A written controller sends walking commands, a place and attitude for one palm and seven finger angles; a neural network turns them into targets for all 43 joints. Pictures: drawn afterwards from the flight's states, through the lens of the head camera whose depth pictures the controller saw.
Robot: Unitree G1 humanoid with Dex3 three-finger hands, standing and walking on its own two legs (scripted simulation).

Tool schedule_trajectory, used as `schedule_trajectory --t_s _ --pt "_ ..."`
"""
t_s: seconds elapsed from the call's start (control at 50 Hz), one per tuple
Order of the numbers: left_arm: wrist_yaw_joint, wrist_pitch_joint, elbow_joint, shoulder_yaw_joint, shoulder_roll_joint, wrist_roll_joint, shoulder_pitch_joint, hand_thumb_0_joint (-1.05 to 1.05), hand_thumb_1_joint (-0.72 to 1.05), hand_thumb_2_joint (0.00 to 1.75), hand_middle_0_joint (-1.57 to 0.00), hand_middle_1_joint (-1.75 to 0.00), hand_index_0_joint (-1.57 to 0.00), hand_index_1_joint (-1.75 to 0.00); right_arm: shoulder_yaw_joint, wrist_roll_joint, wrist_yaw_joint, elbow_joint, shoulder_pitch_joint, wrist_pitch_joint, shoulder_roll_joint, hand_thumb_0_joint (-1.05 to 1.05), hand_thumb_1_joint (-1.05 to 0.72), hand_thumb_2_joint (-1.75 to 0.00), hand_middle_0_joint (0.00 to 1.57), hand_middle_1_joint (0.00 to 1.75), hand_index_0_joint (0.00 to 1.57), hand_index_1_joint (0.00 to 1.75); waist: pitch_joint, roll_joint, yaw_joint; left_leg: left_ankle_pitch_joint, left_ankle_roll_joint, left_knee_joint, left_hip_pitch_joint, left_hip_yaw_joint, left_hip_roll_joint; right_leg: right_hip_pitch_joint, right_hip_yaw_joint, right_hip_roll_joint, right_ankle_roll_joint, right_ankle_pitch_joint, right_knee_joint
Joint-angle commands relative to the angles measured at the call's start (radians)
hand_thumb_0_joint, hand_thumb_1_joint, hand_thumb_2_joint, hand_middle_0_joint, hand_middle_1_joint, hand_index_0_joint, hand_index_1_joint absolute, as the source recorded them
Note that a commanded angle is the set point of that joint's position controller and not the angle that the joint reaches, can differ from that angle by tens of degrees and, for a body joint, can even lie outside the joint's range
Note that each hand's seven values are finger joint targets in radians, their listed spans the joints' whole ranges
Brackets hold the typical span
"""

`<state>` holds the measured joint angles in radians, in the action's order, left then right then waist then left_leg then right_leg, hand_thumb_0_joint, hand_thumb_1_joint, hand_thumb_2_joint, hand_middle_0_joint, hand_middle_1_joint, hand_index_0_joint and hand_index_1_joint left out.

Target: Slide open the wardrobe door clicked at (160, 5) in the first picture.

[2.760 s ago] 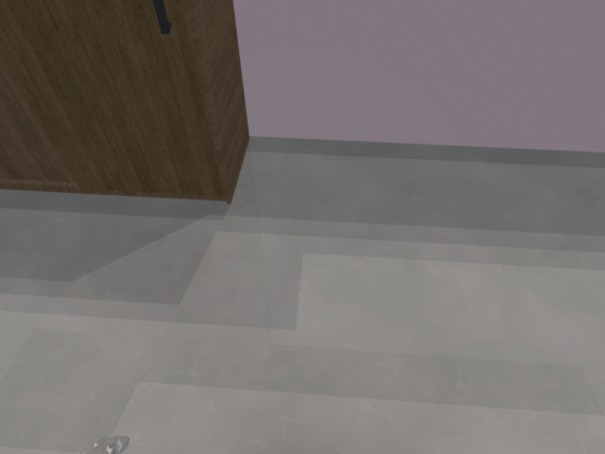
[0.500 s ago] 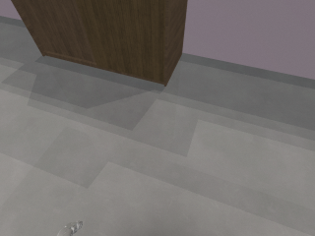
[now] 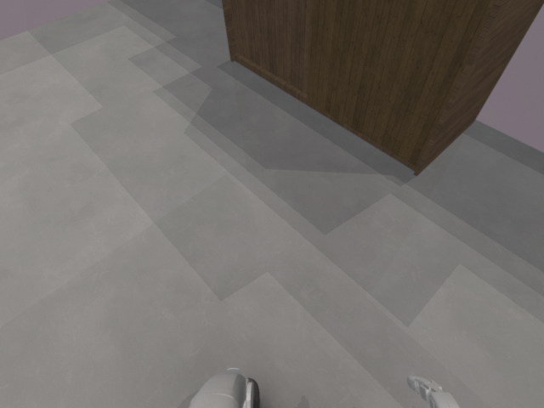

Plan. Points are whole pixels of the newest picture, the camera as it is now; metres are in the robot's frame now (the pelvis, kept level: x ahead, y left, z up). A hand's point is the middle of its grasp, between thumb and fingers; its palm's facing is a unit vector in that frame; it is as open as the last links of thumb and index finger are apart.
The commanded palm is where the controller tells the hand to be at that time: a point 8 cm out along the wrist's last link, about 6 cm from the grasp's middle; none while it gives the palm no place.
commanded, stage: walk to a spot facing it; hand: right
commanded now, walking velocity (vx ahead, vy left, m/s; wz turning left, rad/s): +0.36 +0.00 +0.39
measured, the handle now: out of the picture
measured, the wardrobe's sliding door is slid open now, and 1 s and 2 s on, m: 0.00 0.00 0.00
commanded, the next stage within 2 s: turn to face it in 1.48 s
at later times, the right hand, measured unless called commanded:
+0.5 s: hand (417, 341) +0.27 -0.22 -0.17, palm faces -0.12 +0.98 -0.18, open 7.3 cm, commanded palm none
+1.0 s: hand (338, 203) +0.57 -0.08 -0.17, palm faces -0.29 +0.94 -0.18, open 7.3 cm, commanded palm none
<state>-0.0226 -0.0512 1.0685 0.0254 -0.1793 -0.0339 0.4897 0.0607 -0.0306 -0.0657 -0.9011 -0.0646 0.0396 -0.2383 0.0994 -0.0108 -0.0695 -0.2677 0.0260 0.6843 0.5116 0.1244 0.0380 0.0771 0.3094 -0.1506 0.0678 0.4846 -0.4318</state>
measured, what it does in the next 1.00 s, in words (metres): walks ahead, turning left: left foot, then right foot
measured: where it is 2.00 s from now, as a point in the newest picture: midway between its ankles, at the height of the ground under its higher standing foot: (263, 238)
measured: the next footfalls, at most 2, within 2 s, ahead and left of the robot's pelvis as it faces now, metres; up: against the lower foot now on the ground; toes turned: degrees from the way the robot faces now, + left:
left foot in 0.02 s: +0.15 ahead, +0.13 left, +0.00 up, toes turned +8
right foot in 0.40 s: +0.29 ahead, -0.12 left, +0.00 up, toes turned -3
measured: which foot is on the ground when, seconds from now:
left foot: up 0.00-0.00, down 0.02-0.40, up 0.42-0.86, down 0.88-1.00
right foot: down 0.00-0.04, up 0.06-0.38, down 0.40-0.90, up 0.92-1.00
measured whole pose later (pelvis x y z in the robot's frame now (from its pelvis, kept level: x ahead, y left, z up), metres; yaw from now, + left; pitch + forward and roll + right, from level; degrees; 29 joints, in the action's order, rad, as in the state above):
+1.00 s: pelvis +0.44 +0.07 +0.00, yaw +18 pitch -1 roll +1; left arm -0.01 -0.02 1.18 0.04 -0.11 -0.02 0.42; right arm 0.06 -0.02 0.00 -1.03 -0.16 -0.07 -0.17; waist 0.07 0.01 -0.03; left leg -0.27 0.06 0.63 0.35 0.17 0.01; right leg -0.33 0.09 -0.16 0.02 0.41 -1.26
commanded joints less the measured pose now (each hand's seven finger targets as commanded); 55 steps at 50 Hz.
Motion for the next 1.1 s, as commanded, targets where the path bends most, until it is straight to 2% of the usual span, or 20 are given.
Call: schedule_trajectory --t_s 0.0,0.02,0.08,0.14,0.24,0.34,0.36,0.38,0.4,0.44,0.52,0.72,0.82,0.84,0.86,0.88,0.9,0.94,0.98,1.08 --pt "0.014 -0.020 -0.097 0.028 -0.134 0.039 0.006 0.00 0.90 0.90 -0.20 -0.30 -0.20 -0.30 0.069 -0.001 0.034 -0.033 -0.398 -0.079 -0.254 0.00 -0.90 -0.90 0.20 0.30 0.20 0.30 -0.376 -0.120 0.229 0.130 0.180 -0.195 -0.900 -0.391 0.262 -0.579 -0.040 -0.019 -0.021 -0.181 -0.748" --pt "0.004 -0.023 -0.149 0.026 -0.107 0.040 -0.081 0.00 0.90 0.90 -0.20 -0.30 -0.20 -0.30 0.078 0.027 0.048 -0.051 -0.442 -0.075 -0.318 0.00 -0.90 -0.90 0.20 0.30 0.20 0.30 -0.403 -0.153 0.229 0.337 0.264 -0.291 -0.914 -0.714 0.442 -0.764 -0.174 0.051 -0.019 0.134 -1.018" --pt "0.007 -0.012 -0.143 0.037 -0.122 0.017 -0.172 0.00 0.90 0.90 -0.20 -0.30 -0.20 -0.30 0.045 0.024 0.064 -0.004 -0.227 -0.073 -0.196 0.00 -0.90 -0.90 0.20 0.30 0.20 0.30 -0.153 -0.036 0.135 0.105 0.210 -0.387 -0.465 -0.470 0.322 -0.735 -0.292 -0.063 -0.030 -0.095 -0.937" --pt "0.015 0.026 -0.096 0.036 -0.066 0.003 -0.059 0.00 0.90 0.90 -0.20 -0.30 -0.20 -0.30 0.030 0.003 0.070 0.005 -0.107 -0.085 -0.132 0.00 -0.90 -0.90 0.20 0.30 0.20 0.30 -0.113 -0.049 0.025 0.065 0.161 -0.424 -0.198 -0.278 0.216 -0.569 -0.252 -0.053 -0.009 -0.128 -0.730" --pt "0.037 0.023 -0.131 0.040 -0.049 0.003 -0.114 0.00 0.90 0.90 -0.20 -0.30 -0.20 -0.30 0.034 -0.001 0.061 -0.010 -0.109 -0.088 -0.129 0.00 -0.90 -0.90 0.20 0.30 0.20 0.30 -0.061 -0.146 0.019 -0.174 0.137 -0.462 -0.082 -0.258 0.151 -0.479 -0.205 -0.011 -0.003 -0.233 -0.426" --pt "0.032 -0.012 -0.115 0.051 -0.089 0.009 -0.065 0.00 0.90 0.90 -0.20 -0.30 -0.20 -0.30 0.035 0.006 0.056 -0.018 -0.137 -0.077 -0.111 0.00 -0.90 -0.90 0.20 0.30 0.20 0.30 -0.074 -0.008 -0.012 -0.211 0.099 -0.278 -0.058 -0.256 0.098 -0.186 -0.155 0.056 -0.011 -0.241 -0.133" --pt "0.021 -0.019 -0.090 0.065 -0.152 0.001 0.020 0.00 0.90 0.90 -0.20 -0.30 -0.20 -0.30 0.024 0.010 0.052 -0.012 -0.154 -0.074 -0.059 0.00 -0.90 -0.90 0.20 0.30 0.20 0.30 -0.097 0.146 -0.046 -0.184 0.062 -0.052 0.024 -0.205 0.017 -0.070 -0.317 -0.044 -0.045 -0.067 0.000" --pt "0.017 -0.022 -0.076 0.084 -0.252 -0.017 0.110 0.00 0.90 0.90 -0.20 -0.30 -0.20 -0.30 0.011 0.018 0.045 0.013 -0.173 -0.074 0.019 0.00 -0.90 -0.90 0.20 0.30 0.20 0.30 -0.101 0.406 -0.061 -0.302 0.005 0.298 0.183 -0.048 -0.098 -0.013 -0.679 -0.310 -0.135 0.145 0.215" --pt "0.009 -0.017 -0.067 0.075 -0.233 -0.012 0.084 0.00 0.90 0.90 -0.20 -0.30 -0.20 -0.30 0.018 0.005 0.052 0.027 -0.124 -0.073 -0.026 0.00 -0.90 -0.90 0.20 0.30 0.20 0.30 -0.069 0.346 -0.057 -0.266 0.008 0.486 0.229 -0.139 -0.046 -0.102 -0.827 -0.378 -0.166 0.295 0.323" --pt "0.007 -0.026 -0.092 0.049 -0.148 -0.003 -0.046 0.00 0.90 0.90 -0.20 -0.30 -0.20 -0.30 0.030 -0.002 0.037 0.002 -0.107 -0.079 -0.040 0.00 -0.90 -0.90 0.20 0.30 0.20 0.30 0.026 0.124 0.003 -0.081 0.006 0.593 0.247 -0.159 0.041 -0.224 -0.662 -0.317 -0.162 0.182 0.312" --pt "-0.003 -0.051 -0.070 0.038 -0.072 0.006 -0.095 0.00 0.90 0.90 -0.20 -0.30 -0.20 -0.30 0.027 -0.005 0.034 -0.063 -0.217 -0.055 0.017 0.00 -0.90 -0.90 0.20 0.30 0.20 0.30 -0.034 0.106 0.067 0.065 -0.026 0.535 0.155 -0.133 0.064 -0.199 -0.292 -0.188 -0.116 -0.276 0.252" --pt "-0.001 -0.036 0.041 0.040 -0.078 0.000 0.054 0.00 0.90 0.90 -0.20 -0.30 -0.20 -0.30 0.002 -0.002 0.026 -0.030 0.007 -0.058 0.053 0.00 -0.90 -0.90 0.20 0.30 0.20 0.30 0.024 0.176 -0.003 0.061 -0.020 0.054 0.138 0.015 0.053 -0.027 -0.105 -0.180 -0.159 -0.609 0.211" --pt "0.001 -0.024 0.058 0.046 -0.114 0.008 0.009 0.00 0.90 0.90 -0.20 -0.30 -0.20 -0.30 0.016 -0.005 0.037 -0.115 -0.228 -0.084 0.007 0.00 -0.90 -0.90 0.20 0.30 0.20 0.30 -0.099 0.134 0.128 0.080 0.052 -0.124 -0.277 0.100 -0.066 -0.073 -0.022 -0.160 -0.119 -0.990 -0.131" --pt "0.009 -0.026 0.050 0.046 -0.111 0.017 -0.021 0.00 0.90 0.90 -0.20 -0.30 -0.20 -0.30 0.035 -0.009 0.045 -0.165 -0.388 -0.094 -0.048 0.00 -0.90 -0.90 0.20 0.30 0.20 0.30 -0.185 0.095 0.207 0.131 0.073 -0.132 -0.518 0.046 -0.025 -0.216 -0.003 -0.132 -0.088 -0.893 -0.335" --pt "0.015 -0.032 0.024 0.035 -0.043 0.032 0.004 0.00 0.90 0.90 -0.20 -0.30 -0.20 -0.30 0.063 -0.010 0.060 -0.193 -0.505 -0.104 -0.158 0.00 -0.90 -0.90 0.20 0.30 0.20 0.30 -0.307 -0.132 0.235 0.117 0.159 -0.193 -0.782 -0.304 0.233 -0.496 -0.016 -0.032 -0.056 -0.393 -0.655" --pt "0.010 -0.033 -0.013 0.028 -0.015 0.036 -0.038 0.00 0.90 0.90 -0.20 -0.30 -0.20 -0.30 0.070 0.014 0.065 -0.209 -0.549 -0.104 -0.224 0.00 -0.90 -0.90 0.20 0.30 0.20 0.30 -0.330 -0.196 0.216 0.275 0.252 -0.320 -0.844 -0.634 0.412 -0.701 -0.129 0.080 -0.040 0.106 -0.922" --pt "0.012 -0.031 -0.022 0.036 -0.037 0.032 -0.102 0.00 0.90 0.90 -0.20 -0.30 -0.20 -0.30 0.068 0.021 0.070 -0.188 -0.471 -0.104 -0.216 0.00 -0.90 -0.90 0.20 0.30 0.20 0.30 -0.288 -0.193 0.214 0.206 0.234 -0.376 -0.697 -0.599 0.411 -0.713 -0.258 0.026 -0.056 0.032 -0.984" --pt "0.012 -0.017 -0.027 0.040 -0.020 0.018 -0.163 0.00 0.90 0.90 -0.20 -0.30 -0.20 -0.30 0.035 0.016 0.078 -0.148 -0.300 -0.103 -0.094 0.00 -0.90 -0.90 0.20 0.30 0.20 0.30 -0.088 -0.020 0.130 0.083 0.189 -0.421 -0.419 -0.431 0.344 -0.718 -0.289 -0.051 -0.060 -0.119 -0.938" --pt "0.016 0.009 -0.001 0.031 0.014 0.007 -0.093 0.00 0.90 0.90 -0.20 -0.30 -0.20 -0.30 0.012 0.005 0.083 -0.140 -0.233 -0.116 -0.034 0.00 -0.90 -0.90 0.20 0.30 0.20 0.30 -0.062 -0.032 0.058 0.098 0.148 -0.462 -0.256 -0.275 0.282 -0.626 -0.268 -0.064 -0.046 -0.159 -0.816" --pt "0.040 0.024 -0.044 0.031 0.025 0.009 -0.147 0.00 0.90 0.90 -0.20 -0.30 -0.20 -0.30 0.007 0.006 0.078 -0.137 -0.217 -0.122 -0.038 0.00 -0.90 -0.90 0.20 0.30 0.20 0.30 -0.012 -0.096 0.036 0.039 0.130 -0.499 -0.178 -0.141 0.208 -0.568 -0.214 -0.044 -0.022 -0.253 -0.480"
